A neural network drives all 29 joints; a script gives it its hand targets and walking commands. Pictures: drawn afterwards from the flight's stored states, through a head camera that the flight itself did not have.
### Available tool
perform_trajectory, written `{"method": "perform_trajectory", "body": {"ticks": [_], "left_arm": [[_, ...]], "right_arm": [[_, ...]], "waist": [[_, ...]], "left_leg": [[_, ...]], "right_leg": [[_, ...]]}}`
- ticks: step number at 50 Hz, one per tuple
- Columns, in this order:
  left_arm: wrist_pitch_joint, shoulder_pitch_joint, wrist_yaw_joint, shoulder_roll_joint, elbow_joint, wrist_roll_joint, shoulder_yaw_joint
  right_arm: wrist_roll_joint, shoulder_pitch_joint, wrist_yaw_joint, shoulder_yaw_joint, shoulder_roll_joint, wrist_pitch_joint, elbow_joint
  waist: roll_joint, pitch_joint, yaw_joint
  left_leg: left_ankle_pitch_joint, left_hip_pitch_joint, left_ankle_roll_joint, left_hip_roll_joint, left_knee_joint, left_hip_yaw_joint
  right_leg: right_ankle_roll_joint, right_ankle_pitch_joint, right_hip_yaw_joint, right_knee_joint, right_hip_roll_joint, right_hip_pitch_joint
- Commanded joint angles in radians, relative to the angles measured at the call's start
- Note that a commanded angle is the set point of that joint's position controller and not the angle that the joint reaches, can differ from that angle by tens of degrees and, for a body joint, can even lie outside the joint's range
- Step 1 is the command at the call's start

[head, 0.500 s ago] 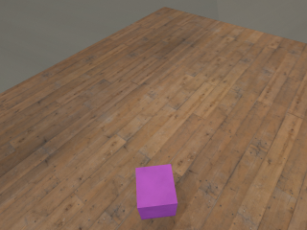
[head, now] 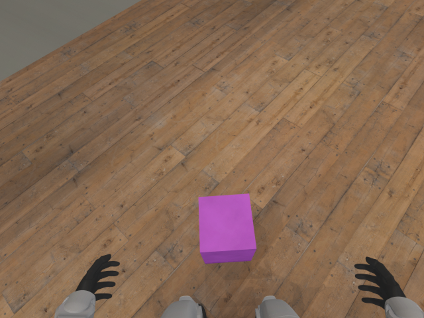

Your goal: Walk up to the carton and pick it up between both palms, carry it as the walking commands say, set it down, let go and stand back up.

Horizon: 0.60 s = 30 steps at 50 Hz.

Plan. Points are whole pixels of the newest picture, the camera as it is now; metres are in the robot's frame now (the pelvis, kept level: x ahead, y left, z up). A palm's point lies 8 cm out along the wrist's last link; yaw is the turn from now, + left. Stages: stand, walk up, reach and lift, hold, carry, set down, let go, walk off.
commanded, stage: reach and lift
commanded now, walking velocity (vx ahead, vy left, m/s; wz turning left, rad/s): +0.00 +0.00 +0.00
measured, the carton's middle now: (225, 230) +0.45 -0.02 -0.62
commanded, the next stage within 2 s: none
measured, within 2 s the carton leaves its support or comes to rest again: neither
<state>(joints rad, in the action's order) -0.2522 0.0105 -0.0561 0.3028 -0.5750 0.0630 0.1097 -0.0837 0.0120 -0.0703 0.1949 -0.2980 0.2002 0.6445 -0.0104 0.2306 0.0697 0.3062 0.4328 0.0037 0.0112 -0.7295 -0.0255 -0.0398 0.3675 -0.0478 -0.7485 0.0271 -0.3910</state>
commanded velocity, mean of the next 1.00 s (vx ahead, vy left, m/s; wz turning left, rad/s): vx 0.00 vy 0.00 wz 0.00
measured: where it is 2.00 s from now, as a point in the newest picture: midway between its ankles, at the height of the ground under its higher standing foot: outside the picture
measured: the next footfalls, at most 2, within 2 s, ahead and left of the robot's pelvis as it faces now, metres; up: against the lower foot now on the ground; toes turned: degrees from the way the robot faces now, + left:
none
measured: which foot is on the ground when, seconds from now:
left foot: down 0.00-1.00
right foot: down 0.00-1.00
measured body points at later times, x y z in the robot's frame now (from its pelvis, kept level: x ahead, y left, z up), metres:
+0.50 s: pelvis -0.03 -0.02 -0.05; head +0.15 -0.01 +0.36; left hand +0.29 +0.23 -0.16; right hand +0.25 -0.29 -0.16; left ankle +0.05 +0.12 -0.71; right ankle +0.02 -0.14 -0.71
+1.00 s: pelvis -0.05 -0.02 -0.09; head +0.22 -0.02 +0.27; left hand +0.42 +0.20 -0.20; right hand +0.41 -0.23 -0.20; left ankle +0.05 +0.12 -0.71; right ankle +0.02 -0.14 -0.71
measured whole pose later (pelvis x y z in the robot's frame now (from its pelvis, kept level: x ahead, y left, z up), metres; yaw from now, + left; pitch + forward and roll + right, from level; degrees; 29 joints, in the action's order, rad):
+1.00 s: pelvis -0.05 -0.02 -0.09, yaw +1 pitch +35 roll +0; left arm -0.19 -0.91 -0.01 0.29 -0.81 -0.01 0.24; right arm 0.08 0.87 0.06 0.21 -0.24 0.21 0.76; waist 0.00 0.03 0.03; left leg 0.28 1.42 0.04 0.03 -1.09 0.03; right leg -0.01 0.37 -0.01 -1.15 0.00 -1.39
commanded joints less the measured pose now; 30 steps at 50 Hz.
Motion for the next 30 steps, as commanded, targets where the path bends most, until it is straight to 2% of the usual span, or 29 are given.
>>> {"method": "perform_trajectory", "body": {"ticks": [1,6,11,13,16,24,30], "left_arm": [[0.037,-0.039,0.029,0.136,0.143,0.007,0.057],[0.067,-0.089,0.052,0.104,0.143,0.0,0.042],[0.079,-0.162,0.068,0.091,0.169,-0.011,0.046],[0.074,-0.19,0.071,0.094,0.172,-0.013,0.055],[0.059,-0.26,0.07,0.113,0.18,-0.015,0.078],[0.009,-0.577,0.039,0.174,0.17,-0.033,0.102],[-0.012,-0.775,0.029,0.19,0.085,-0.054,0.102]], "right_arm": [[0.007,0.01,0.005,0.064,-0.188,-0.029,-0.108],[0.023,0.043,0.014,0.064,-0.189,-0.064,-0.122],[0.069,0.073,0.026,0.039,-0.173,-0.08,-0.129],[0.086,0.093,0.031,0.033,-0.17,-0.078,-0.136],[0.111,0.159,0.038,0.028,-0.16,-0.064,-0.163],[0.151,0.487,0.069,0.01,-0.124,0.007,-0.221],[0.154,0.67,0.091,0.031,-0.121,0.046,-0.179]], "waist": [[0.021,-0.442,0.001],[0.012,-0.566,0.005],[-0.038,-0.671,-0.008],[-0.044,-0.702,-0.011],[-0.028,-0.731,-0.014],[0.004,-0.74,-0.041],[0.001,-0.854,-0.026]], "left_leg": [[-0.269,-0.268,0.048,-0.035,-0.008,0.002],[-0.457,-0.221,0.059,-0.037,-0.102,0.031],[-0.542,-0.189,0.056,-0.04,-0.18,0.047],[-0.514,-0.156,0.056,-0.043,-0.197,0.044],[-0.405,-0.072,0.05,-0.045,-0.207,0.029],[-0.071,0.16,0.03,-0.047,-0.208,-0.011],[-0.021,0.202,0.025,-0.049,-0.221,-0.017]], "right_leg": [[0.012,-0.241,0.127,0.052,-0.079,-0.17],[0.012,-0.373,0.132,-0.052,-0.096,-0.282],[0.018,-0.39,0.123,-0.107,-0.092,-0.42],[0.018,-0.375,0.12,-0.116,-0.089,-0.442],[0.008,-0.329,0.111,-0.12,-0.085,-0.43],[-0.012,-0.089,0.099,-0.113,-0.058,-0.405],[-0.018,-0.051,0.113,-0.139,-0.067,-0.429]]}}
